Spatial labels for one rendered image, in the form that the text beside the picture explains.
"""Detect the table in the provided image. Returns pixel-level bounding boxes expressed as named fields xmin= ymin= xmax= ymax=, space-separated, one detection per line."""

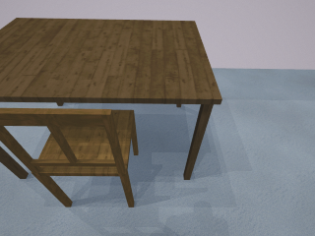
xmin=0 ymin=18 xmax=222 ymax=180

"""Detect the chair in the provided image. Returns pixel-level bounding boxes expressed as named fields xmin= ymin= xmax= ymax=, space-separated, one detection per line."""
xmin=0 ymin=107 xmax=139 ymax=207

